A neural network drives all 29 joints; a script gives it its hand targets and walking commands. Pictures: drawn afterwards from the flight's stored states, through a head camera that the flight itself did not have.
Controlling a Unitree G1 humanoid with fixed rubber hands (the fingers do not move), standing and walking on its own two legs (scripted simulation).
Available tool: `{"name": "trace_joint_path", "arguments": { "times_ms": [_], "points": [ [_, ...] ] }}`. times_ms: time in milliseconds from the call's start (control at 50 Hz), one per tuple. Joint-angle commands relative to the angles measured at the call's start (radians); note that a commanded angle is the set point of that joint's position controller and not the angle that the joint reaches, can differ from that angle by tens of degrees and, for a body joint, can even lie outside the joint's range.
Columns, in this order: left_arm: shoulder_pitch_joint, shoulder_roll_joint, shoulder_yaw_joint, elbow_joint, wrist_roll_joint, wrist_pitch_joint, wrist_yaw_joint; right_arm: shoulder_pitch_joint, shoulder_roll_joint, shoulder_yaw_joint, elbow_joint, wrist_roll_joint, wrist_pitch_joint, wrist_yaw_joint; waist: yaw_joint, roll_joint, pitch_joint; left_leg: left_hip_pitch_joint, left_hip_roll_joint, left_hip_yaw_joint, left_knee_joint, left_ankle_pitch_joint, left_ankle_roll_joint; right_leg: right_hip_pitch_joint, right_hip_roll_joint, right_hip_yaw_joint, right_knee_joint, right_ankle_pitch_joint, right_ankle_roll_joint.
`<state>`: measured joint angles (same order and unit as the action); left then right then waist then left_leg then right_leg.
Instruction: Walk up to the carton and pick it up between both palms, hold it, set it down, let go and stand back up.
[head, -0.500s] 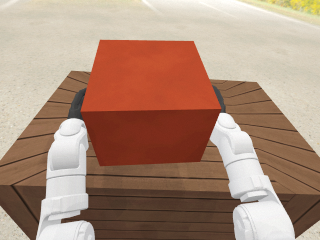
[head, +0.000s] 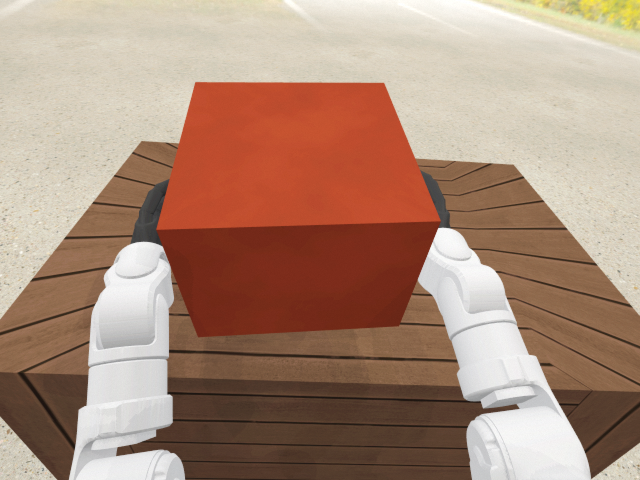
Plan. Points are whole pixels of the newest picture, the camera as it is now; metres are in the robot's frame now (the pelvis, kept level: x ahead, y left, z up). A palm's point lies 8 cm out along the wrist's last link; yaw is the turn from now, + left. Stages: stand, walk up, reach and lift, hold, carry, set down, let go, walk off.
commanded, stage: hold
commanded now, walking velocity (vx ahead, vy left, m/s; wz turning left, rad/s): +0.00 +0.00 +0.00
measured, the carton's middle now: (296, 203) +0.39 +0.01 +0.21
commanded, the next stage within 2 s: none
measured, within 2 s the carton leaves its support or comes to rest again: neither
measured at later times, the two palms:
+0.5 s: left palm (153, 246) +0.35 +0.17 +0.17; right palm (430, 232) +0.36 -0.16 +0.19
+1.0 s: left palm (150, 244) +0.35 +0.18 +0.18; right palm (429, 231) +0.36 -0.16 +0.19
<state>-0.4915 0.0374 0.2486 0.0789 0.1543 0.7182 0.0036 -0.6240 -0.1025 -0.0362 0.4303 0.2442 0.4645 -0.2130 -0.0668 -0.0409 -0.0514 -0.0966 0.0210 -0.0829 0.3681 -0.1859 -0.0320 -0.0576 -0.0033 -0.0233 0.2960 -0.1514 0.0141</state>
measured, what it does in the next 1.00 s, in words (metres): stands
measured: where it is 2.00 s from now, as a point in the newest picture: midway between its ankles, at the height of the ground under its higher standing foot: outside the picture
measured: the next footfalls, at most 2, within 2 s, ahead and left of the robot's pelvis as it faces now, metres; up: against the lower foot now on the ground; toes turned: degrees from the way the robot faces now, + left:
none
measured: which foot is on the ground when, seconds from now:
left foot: down 0.00-1.00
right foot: down 0.00-1.00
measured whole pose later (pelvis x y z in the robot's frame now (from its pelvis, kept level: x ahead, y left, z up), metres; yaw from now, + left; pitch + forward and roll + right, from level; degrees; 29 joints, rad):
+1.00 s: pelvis +0.00 +0.00 +0.00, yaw +0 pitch -5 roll -1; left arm -0.53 0.04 0.26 0.11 0.16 0.71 0.00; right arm -0.65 -0.09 -0.06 0.46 0.22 0.46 -0.20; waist -0.05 -0.04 -0.05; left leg -0.10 0.02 -0.08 0.35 -0.17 -0.03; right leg -0.07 0.00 -0.01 0.30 -0.15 0.01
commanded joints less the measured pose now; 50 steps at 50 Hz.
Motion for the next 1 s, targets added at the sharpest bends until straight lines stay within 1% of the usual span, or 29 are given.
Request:
{"name": "trace_joint_path", "arguments": {
  "times_ms": [0, 80, 120, 140, 160, 180, 200, 240, 260, 300, 340, 380, 420, 440, 460, 500, 540, 580, 600, 620, 660, 740, 780, 820, 880, 900, 920, 940, 980],
  "points": [
    [-0.866, -0.549, -0.538, -0.225, -0.159, -0.091, -0.13, -0.839, 0.602, 0.409, -0.342, 0.128, -0.063, 0.155, 0.001, 0.101, -0.42, 0.106, -0.077, 0.068, -0.045, 0.322, -0.025, 0.123, 0.067, -0.026, -0.015, 0.226, 0.015],
    [-0.886, -0.527, -0.536, -0.215, -0.174, -0.089, -0.143, -0.875, 0.595, 0.4, -0.35, 0.121, -0.068, 0.156, -0.027, 0.078, -0.441, 0.098, -0.085, 0.073, -0.05, 0.291, -0.023, 0.144, 0.063, -0.026, -0.024, 0.24, 0.02],
    [-0.836, -0.546, -0.519, -0.207, -0.152, -0.085, -0.137, -0.87, 0.59, 0.422, -0.383, 0.141, -0.063, 0.156, 0.001, 0.076, -0.432, 0.116, -0.076, 0.066, -0.046, 0.321, -0.02, 0.146, 0.066, -0.019, -0.017, 0.243, 0.019],
    [-0.896, -0.534, -0.519, -0.222, -0.149, -0.088, -0.134, -0.885, 0.589, 0.412, -0.35, 0.137, -0.065, 0.162, 0.02, 0.128, -0.429, 0.104, -0.077, 0.066, -0.048, 0.308, -0.026, 0.118, 0.072, -0.025, -0.021, 0.203, 0.012],
    [-0.902, -0.555, -0.532, -0.202, -0.171, -0.09, -0.132, -0.898, 0.605, 0.405, -0.374, 0.123, -0.065, 0.162, -0.01, 0.08, -0.427, 0.095, -0.078, 0.068, -0.052, 0.273, -0.018, 0.122, 0.066, -0.03, -0.026, 0.188, 0.014],
    [-0.894, -0.551, -0.538, -0.223, -0.171, -0.09, -0.126, -0.916, 0.617, 0.429, -0.397, 0.134, -0.076, 0.164, 0.014, 0.096, -0.483, 0.118, -0.08, 0.075, -0.049, 0.299, -0.019, 0.129, 0.067, -0.03, -0.016, 0.213, 0.015],
    [-0.882, -0.56, -0.554, -0.21, -0.184, -0.09, -0.126, -0.9, 0.605, 0.414, -0.381, 0.126, -0.071, 0.16, -0.012, 0.085, -0.463, 0.109, -0.076, 0.066, -0.037, 0.304, -0.026, 0.1, 0.062, -0.025, -0.023, 0.221, 0.014],
    [-0.893, -0.527, -0.524, -0.185, -0.171, -0.092, -0.129, -0.927, 0.61, 0.429, -0.375, 0.122, -0.073, 0.159, 0.007, 0.053, -0.439, 0.111, -0.077, 0.074, -0.048, 0.283, -0.013, 0.121, 0.064, -0.023, -0.028, 0.213, 0.018],
    [-0.9, -0.562, -0.546, -0.238, -0.181, -0.096, -0.125, -0.889, 0.635, 0.434, -0.385, 0.132, -0.073, 0.157, 0.001, 0.088, -0.495, 0.123, -0.077, 0.072, -0.035, 0.319, -0.021, 0.131, 0.064, -0.026, -0.008, 0.262, 0.019],
    [-0.858, -0.53, -0.512, -0.171, -0.15, -0.083, -0.136, -0.891, 0.597, 0.416, -0.349, 0.115, -0.066, 0.151, 0.009, 0.083, -0.419, 0.095, -0.076, 0.072, -0.05, 0.275, -0.019, 0.118, 0.062, -0.025, -0.026, 0.21, 0.013],
    [-0.903, -0.521, -0.5, -0.184, -0.158, -0.093, -0.141, -0.862, 0.622, 0.395, -0.302, 0.118, -0.06, 0.157, -0.01, 0.073, -0.417, 0.065, -0.085, 0.083, -0.066, 0.209, 0.0, 0.141, 0.054, -0.023, -0.019, 0.19, 0.018],
    [-0.924, -0.534, -0.522, -0.152, -0.157, -0.086, -0.148, -0.887, 0.58, 0.359, -0.266, 0.101, -0.062, 0.157, -0.032, 0.115, -0.39, 0.1, -0.077, 0.077, -0.06, 0.233, -0.026, 0.104, 0.057, -0.022, -0.033, 0.158, 0.015],
    [-0.87, -0.547, -0.507, -0.147, -0.14, -0.083, -0.142, -0.913, 0.606, 0.403, -0.319, 0.121, -0.073, 0.159, -0.001, 0.1, -0.458, 0.104, -0.079, 0.073, -0.054, 0.249, -0.018, 0.141, 0.065, -0.026, -0.024, 0.189, 0.013],
    [-0.928, -0.558, -0.556, -0.261, -0.189, -0.104, -0.137, -0.886, 0.625, 0.41, -0.371, 0.132, -0.082, 0.155, -0.033, 0.103, -0.524, 0.142, -0.08, 0.071, -0.031, 0.338, -0.026, 0.168, 0.063, -0.024, -0.004, 0.288, 0.021],
    [-0.912, -0.577, -0.591, -0.309, -0.215, -0.111, -0.129, -0.946, 0.644, 0.459, -0.492, 0.159, -0.099, 0.153, 0.002, 0.085, -0.611, 0.157, -0.08, 0.059, -0.013, 0.41, -0.034, 0.182, 0.068, -0.022, 0.002, 0.352, 0.025],
    [-0.946, -0.577, -0.612, -0.338, -0.224, -0.121, -0.115, -0.902, 0.647, 0.467, -0.482, 0.144, -0.089, 0.14, -0.03, 0.119, -0.591, 0.16, -0.085, 0.058, 0.002, 0.407, -0.042, 0.153, 0.066, -0.024, 0.006, 0.366, 0.021],
    [-0.883, -0.517, -0.531, -0.208, -0.173, -0.092, -0.131, -0.821, 0.599, 0.391, -0.33, 0.114, -0.053, 0.141, -0.033, 0.093, -0.388, 0.1, -0.087, 0.062, -0.042, 0.304, -0.027, 0.115, 0.063, -0.025, -0.024, 0.25, 0.024],
    [-0.823, -0.492, -0.472, -0.148, -0.119, -0.065, -0.149, -0.859, 0.581, 0.418, -0.323, 0.122, -0.05, 0.151, 0.012, 0.061, -0.366, 0.062, -0.085, 0.072, -0.068, 0.23, -0.009, 0.145, 0.054, -0.018, -0.031, 0.192, 0.025],
    [-0.773, -0.502, -0.472, -0.126, -0.118, -0.059, -0.158, -0.844, 0.581, 0.397, -0.336, 0.109, -0.053, 0.15, 0.004, 0.072, -0.361, 0.058, -0.086, 0.082, -0.074, 0.24, -0.002, 0.168, 0.045, -0.009, -0.037, 0.21, 0.024],
    [-0.857, -0.526, -0.52, -0.201, -0.15, -0.074, -0.159, -0.842, 0.585, 0.39, -0.326, 0.108, -0.056, 0.154, -0.022, 0.085, -0.376, 0.07, -0.075, 0.068, -0.072, 0.244, -0.014, 0.142, 0.055, -0.02, -0.023, 0.196, 0.018],
    [-0.82, -0.514, -0.506, -0.185, -0.153, -0.075, -0.152, -0.855, 0.584, 0.409, -0.372, 0.119, -0.064, 0.149, 0.002, 0.063, -0.407, 0.086, -0.083, 0.078, -0.064, 0.291, -0.007, 0.153, 0.058, -0.019, -0.028, 0.234, 0.018],
    [-0.905, -0.536, -0.523, -0.22, -0.164, -0.089, -0.146, -0.888, 0.601, 0.397, -0.331, 0.128, -0.069, 0.161, -0.007, 0.11, -0.428, 0.115, -0.08, 0.074, -0.051, 0.282, -0.022, 0.122, 0.065, -0.026, -0.024, 0.197, 0.01],
    [-0.889, -0.549, -0.529, -0.234, -0.169, -0.098, -0.136, -0.939, 0.628, 0.422, -0.418, 0.139, -0.082, 0.165, 0.026, 0.078, -0.476, 0.101, -0.079, 0.071, -0.048, 0.299, -0.007, 0.129, 0.065, -0.023, -0.017, 0.208, 0.015],
    [-0.913, -0.547, -0.527, -0.249, -0.172, -0.099, -0.129, -0.891, 0.622, 0.421, -0.376, 0.118, -0.072, 0.164, 0.009, 0.06, -0.452, 0.106, -0.077, 0.068, -0.053, 0.296, -0.011, 0.134, 0.067, -0.027, -0.014, 0.221, 0.016],
    [-0.927, -0.532, -0.501, -0.118, -0.158, -0.089, -0.136, -0.933, 0.594, 0.377, -0.303, 0.091, -0.064, 0.167, -0.003, 0.067, -0.369, 0.052, -0.079, 0.075, -0.089, 0.136, 0.002, 0.073, 0.052, -0.025, -0.042, 0.074, 0.017],
    [-0.945, -0.535, -0.511, -0.193, -0.161, -0.102, -0.135, -0.94, 0.633, 0.408, -0.336, 0.099, -0.076, 0.172, 0.017, 0.045, -0.446, 0.067, -0.075, 0.079, -0.079, 0.205, 0.0, 0.11, 0.058, -0.023, -0.029, 0.137, 0.018],
    [-0.89, -0.542, -0.524, -0.187, -0.164, -0.09, -0.132, -0.89, 0.607, 0.393, -0.32, 0.099, -0.07, 0.168, -0.003, 0.086, -0.437, 0.087, -0.069, 0.069, -0.072, 0.227, -0.011, 0.112, 0.054, -0.025, -0.026, 0.158, 0.014],
    [-0.889, -0.533, -0.496, -0.126, -0.155, -0.086, -0.134, -0.922, 0.61, 0.388, -0.302, 0.098, -0.075, 0.165, 0.007, 0.062, -0.402, 0.092, -0.078, 0.074, -0.077, 0.222, -0.005, 0.094, 0.06, -0.025, -0.035, 0.138, 0.016],
    [-0.88, -0.541, -0.528, -0.2, -0.172, -0.094, -0.136, -0.905, 0.609, 0.407, -0.363, 0.112, -0.084, 0.16, -0.01, 0.079, -0.498, 0.121, -0.081, 0.083, -0.053, 0.304, -0.019, 0.165, 0.06, -0.026, -0.021, 0.251, 0.019]
  ]
}}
